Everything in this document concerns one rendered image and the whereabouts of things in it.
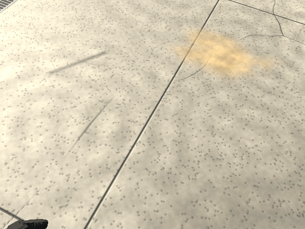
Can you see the left robot hand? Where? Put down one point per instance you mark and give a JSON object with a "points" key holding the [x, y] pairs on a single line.
{"points": [[29, 224]]}

